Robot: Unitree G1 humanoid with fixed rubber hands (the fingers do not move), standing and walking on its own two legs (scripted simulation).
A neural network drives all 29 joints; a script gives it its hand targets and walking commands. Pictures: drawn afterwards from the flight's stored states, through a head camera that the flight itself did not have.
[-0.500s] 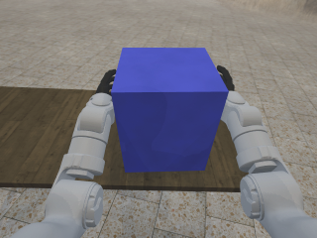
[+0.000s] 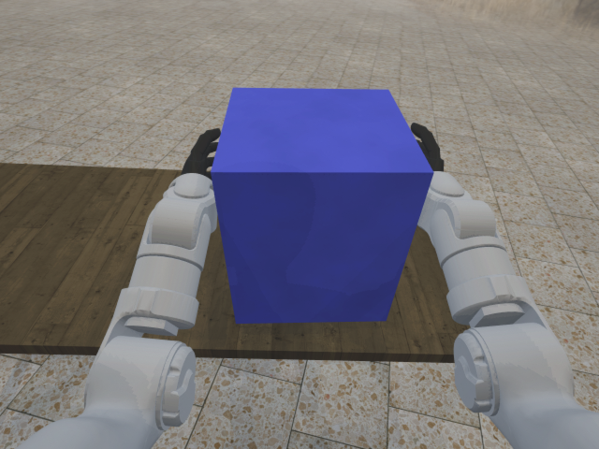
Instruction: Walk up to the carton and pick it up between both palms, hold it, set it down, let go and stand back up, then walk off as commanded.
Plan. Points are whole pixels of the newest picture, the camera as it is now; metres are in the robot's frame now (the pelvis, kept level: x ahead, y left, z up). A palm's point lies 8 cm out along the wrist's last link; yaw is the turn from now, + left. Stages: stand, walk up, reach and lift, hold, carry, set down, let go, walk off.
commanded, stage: hold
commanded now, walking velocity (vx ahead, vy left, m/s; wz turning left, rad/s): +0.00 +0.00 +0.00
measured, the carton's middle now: (311, 207) +0.39 -0.01 +0.18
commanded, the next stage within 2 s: none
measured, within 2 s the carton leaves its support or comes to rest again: neither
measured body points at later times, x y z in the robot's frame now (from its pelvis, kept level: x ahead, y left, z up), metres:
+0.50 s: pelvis +0.00 +0.00 +0.00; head -0.05 +0.02 +0.45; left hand +0.41 +0.14 +0.21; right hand +0.41 -0.16 +0.22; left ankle +0.07 +0.08 -0.73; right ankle +0.04 -0.15 -0.73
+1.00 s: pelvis +0.00 +0.00 +0.00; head -0.05 +0.02 +0.45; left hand +0.41 +0.14 +0.21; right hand +0.41 -0.16 +0.22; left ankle +0.07 +0.08 -0.73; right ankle +0.04 -0.15 -0.73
